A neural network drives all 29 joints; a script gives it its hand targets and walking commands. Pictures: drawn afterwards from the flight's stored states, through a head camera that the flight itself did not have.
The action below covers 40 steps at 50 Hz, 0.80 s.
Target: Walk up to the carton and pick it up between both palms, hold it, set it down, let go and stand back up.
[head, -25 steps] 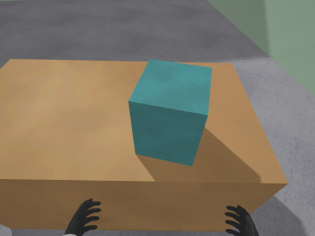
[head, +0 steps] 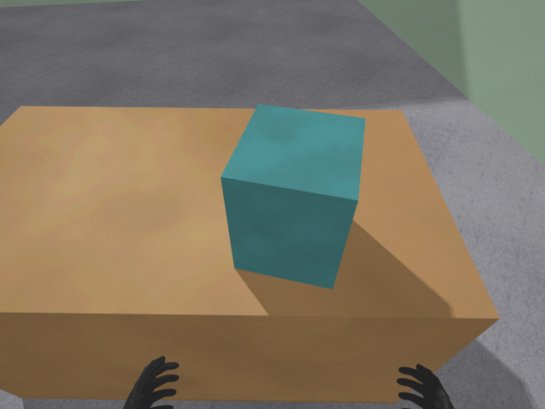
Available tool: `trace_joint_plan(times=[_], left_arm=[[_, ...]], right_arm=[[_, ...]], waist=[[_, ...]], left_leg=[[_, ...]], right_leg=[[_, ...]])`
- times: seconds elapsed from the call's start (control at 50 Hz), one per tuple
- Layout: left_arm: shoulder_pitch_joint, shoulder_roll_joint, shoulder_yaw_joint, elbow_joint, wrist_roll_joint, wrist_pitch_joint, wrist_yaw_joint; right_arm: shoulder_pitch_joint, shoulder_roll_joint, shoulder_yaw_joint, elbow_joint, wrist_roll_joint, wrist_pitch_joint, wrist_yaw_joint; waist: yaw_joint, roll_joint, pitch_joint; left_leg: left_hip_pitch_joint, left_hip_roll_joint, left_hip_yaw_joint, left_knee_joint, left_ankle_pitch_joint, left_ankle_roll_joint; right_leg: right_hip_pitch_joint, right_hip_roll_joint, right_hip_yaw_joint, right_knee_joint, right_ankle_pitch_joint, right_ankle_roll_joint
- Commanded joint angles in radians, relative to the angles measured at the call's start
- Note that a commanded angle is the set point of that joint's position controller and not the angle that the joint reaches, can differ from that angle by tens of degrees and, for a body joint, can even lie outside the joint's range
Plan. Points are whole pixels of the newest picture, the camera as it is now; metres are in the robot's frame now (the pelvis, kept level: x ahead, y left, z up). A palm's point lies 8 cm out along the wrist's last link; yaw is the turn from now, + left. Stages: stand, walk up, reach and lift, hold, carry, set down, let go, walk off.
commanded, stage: let go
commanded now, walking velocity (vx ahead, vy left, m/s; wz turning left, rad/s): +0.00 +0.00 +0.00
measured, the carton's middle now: (295, 197) +0.50 -0.01 +0.02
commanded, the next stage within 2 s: stand in 0.42 s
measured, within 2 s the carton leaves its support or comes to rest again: neither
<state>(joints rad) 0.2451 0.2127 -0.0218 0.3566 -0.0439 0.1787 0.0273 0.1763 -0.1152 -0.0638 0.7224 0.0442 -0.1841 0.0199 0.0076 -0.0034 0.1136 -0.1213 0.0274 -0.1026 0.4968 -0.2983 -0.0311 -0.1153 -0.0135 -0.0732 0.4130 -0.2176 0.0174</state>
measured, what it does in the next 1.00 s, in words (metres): stands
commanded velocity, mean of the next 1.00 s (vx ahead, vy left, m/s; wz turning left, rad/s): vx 0.00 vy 0.00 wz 0.00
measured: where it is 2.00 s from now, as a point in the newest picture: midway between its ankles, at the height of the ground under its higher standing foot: outside the picture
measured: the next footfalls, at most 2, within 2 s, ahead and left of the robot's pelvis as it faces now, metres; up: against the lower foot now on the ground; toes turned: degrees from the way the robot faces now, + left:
none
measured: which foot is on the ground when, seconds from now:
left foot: down 0.00-1.00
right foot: down 0.00-1.00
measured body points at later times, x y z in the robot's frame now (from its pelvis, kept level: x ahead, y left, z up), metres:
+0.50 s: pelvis +0.00 +0.00 +0.00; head +0.01 +0.01 +0.45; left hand +0.16 +0.23 -0.09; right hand +0.16 -0.23 -0.10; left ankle -0.01 +0.14 -0.74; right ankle +0.01 -0.13 -0.74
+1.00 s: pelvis +0.02 +0.00 +0.00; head +0.02 +0.00 +0.45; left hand +0.13 +0.30 -0.10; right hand +0.14 -0.29 -0.11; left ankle -0.01 +0.14 -0.74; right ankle +0.01 -0.13 -0.74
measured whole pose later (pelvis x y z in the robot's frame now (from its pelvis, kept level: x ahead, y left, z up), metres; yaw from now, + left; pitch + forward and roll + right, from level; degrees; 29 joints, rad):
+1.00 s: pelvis +0.02 +0.00 +0.00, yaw +0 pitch -3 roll -1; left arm 0.24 0.38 0.01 0.74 -0.01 -0.01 0.00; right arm 0.16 -0.33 -0.04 0.88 0.03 -0.02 0.02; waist 0.01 0.03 0.06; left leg -0.12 0.03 -0.10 0.49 -0.32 -0.03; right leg -0.13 -0.02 -0.07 0.44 -0.26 0.02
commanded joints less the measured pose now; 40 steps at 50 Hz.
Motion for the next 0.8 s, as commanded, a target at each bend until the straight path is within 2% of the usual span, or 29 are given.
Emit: trace_joint_plan(times=[0.0,0.06,0.1,0.2,0.26,0.32,0.4,0.42,0.44,0.46,0.5,0.52,0.56,0.6,0.64,0.72,0.74,0.76,0.78], left_arm=[[-0.111,0.088,0.039,-0.071,0.050,-0.031,0.017],[-0.117,0.081,0.036,-0.069,0.054,-0.030,0.019],[-0.112,0.079,0.037,-0.055,0.048,-0.032,0.016],[-0.126,0.081,0.037,-0.064,0.048,-0.032,0.020],[-0.127,0.081,0.032,-0.054,0.039,-0.032,0.018],[-0.117,0.077,0.036,-0.049,0.050,-0.033,0.020],[-0.113,0.073,0.038,-0.053,0.048,-0.040,0.022],[-0.039,0.293,0.123,0.056,0.084,-0.120,0.018],[-0.013,0.300,0.131,0.084,0.085,-0.149,0.012],[-0.037,0.269,0.124,0.092,0.088,-0.170,0.003],[-0.038,0.251,0.117,0.122,0.087,-0.196,-0.012],[-0.045,0.258,0.112,0.135,0.086,-0.208,-0.020],[-0.037,0.256,0.105,0.174,0.081,-0.217,-0.028],[-0.055,0.281,0.105,0.210,0.085,-0.226,-0.031],[-0.059,0.293,0.102,0.237,0.088,-0.230,-0.031],[-0.055,0.322,0.094,0.290,0.079,-0.235,-0.028],[-0.056,0.321,0.094,0.299,0.086,-0.239,-0.028],[-0.058,0.324,0.093,0.303,0.081,-0.236,-0.029],[-0.057,0.332,0.093,0.317,0.078,-0.239,-0.027]], right_arm=[[-0.107,-0.187,-0.045,-0.082,-0.083,-0.062,0.016],[-0.107,-0.189,-0.048,-0.065,-0.083,-0.061,0.018],[-0.100,-0.185,-0.045,-0.074,-0.085,-0.060,0.015],[-0.113,-0.185,-0.051,-0.069,-0.084,-0.057,0.018],[-0.116,-0.184,-0.048,-0.071,-0.087,-0.056,0.018],[-0.101,-0.190,-0.048,-0.058,-0.083,-0.056,0.018],[-0.099,-0.191,-0.049,-0.068,-0.084,-0.061,0.019],[-0.030,-0.402,-0.064,-0.002,-0.113,0.035,-0.016],[-0.029,-0.379,-0.063,-0.010,-0.103,0.073,-0.025],[-0.045,-0.366,-0.056,-0.020,-0.100,0.093,-0.029],[-0.059,-0.356,-0.043,-0.024,-0.096,0.113,-0.025],[-0.061,-0.364,-0.043,-0.020,-0.091,0.112,-0.021],[-0.060,-0.367,-0.032,-0.005,-0.093,0.115,-0.017],[-0.061,-0.373,-0.027,0.008,-0.083,0.125,-0.011],[-0.065,-0.402,-0.025,0.025,-0.085,0.134,-0.008],[-0.051,-0.418,-0.017,0.051,-0.077,0.146,-0.009],[-0.054,-0.418,-0.014,0.057,-0.079,0.146,-0.011],[-0.054,-0.435,-0.015,0.059,-0.079,0.148,-0.010],[-0.052,-0.440,-0.012,0.072,-0.075,0.153,-0.006]], waist=[[-0.016,0.090,-0.148],[-0.017,0.096,-0.150],[-0.014,0.075,-0.144],[-0.014,0.096,-0.155],[-0.014,0.072,-0.143],[-0.018,0.093,-0.145],[-0.011,0.085,-0.152],[0.029,0.162,-0.175],[0.014,0.113,-0.189],[0.017,0.075,-0.179],[0.026,0.113,-0.128],[0.020,0.094,-0.122],[0.020,0.121,-0.103],[0.007,0.070,-0.136],[0.005,0.091,-0.165],[-0.004,0.079,-0.166],[-0.005,0.053,-0.166],[-0.005,0.090,-0.177],[-0.005,0.074,-0.183]], left_leg=[[-0.019,-0.030,0.181,-0.163,0.264,-0.039],[-0.019,-0.031,0.178,-0.161,0.264,-0.041],[-0.024,-0.031,0.182,-0.162,0.261,-0.035],[-0.023,-0.031,0.182,-0.162,0.246,-0.035],[-0.025,-0.031,0.184,-0.165,0.245,-0.027],[-0.015,-0.033,0.180,-0.156,0.269,-0.032],[-0.010,-0.032,0.181,-0.156,0.282,-0.031],[-0.116,0.024,0.042,-0.051,0.388,0.022],[-0.107,0.042,0.023,-0.062,0.286,0.051],[-0.114,0.050,0.004,-0.085,0.200,0.060],[-0.180,0.042,-0.008,-0.124,0.046,0.068],[-0.170,0.047,-0.017,-0.138,0.021,0.069],[-0.184,0.039,-0.018,-0.140,0.021,0.076],[-0.126,0.043,-0.026,-0.123,0.098,0.073],[-0.109,0.047,-0.021,-0.111,0.150,0.075],[-0.084,0.053,-0.028,-0.103,0.243,0.079],[-0.067,0.059,-0.031,-0.104,0.262,0.077],[-0.059,0.057,-0.023,-0.103,0.278,0.077],[-0.054,0.061,-0.030,-0.108,0.285,0.074]], right_leg=[[0.104,0.060,0.003,-0.022,0.110,-0.044],[0.109,0.061,-0.001,-0.021,0.114,-0.047],[0.104,0.061,0.002,-0.025,0.109,-0.044],[0.106,0.058,0.000,-0.017,0.101,-0.045],[0.109,0.059,0.003,-0.020,0.103,-0.045],[0.103,0.059,0.003,-0.018,0.123,-0.050],[0.101,0.061,0.001,-0.018,0.128,-0.049],[0.040,-0.087,0.074,0.044,0.155,-0.037],[0.030,-0.092,0.071,0.040,0.104,-0.045],[0.016,-0.083,0.064,0.035,0.059,-0.044],[0.012,-0.081,0.082,0.002,0.002,-0.043],[-0.006,-0.083,0.081,0.004,-0.001,-0.052],[-0.003,-0.088,0.087,-0.006,0.030,-0.055],[-0.012,-0.089,0.084,-0.004,0.057,-0.064],[0.017,-0.092,0.088,-0.006,0.116,-0.058],[0.033,-0.102,0.091,0.006,0.205,-0.060],[0.025,-0.103,0.088,0.006,0.223,-0.065],[0.030,-0.108,0.092,0.007,0.242,-0.065],[0.045,-0.105,0.089,0.012,0.241,-0.064]])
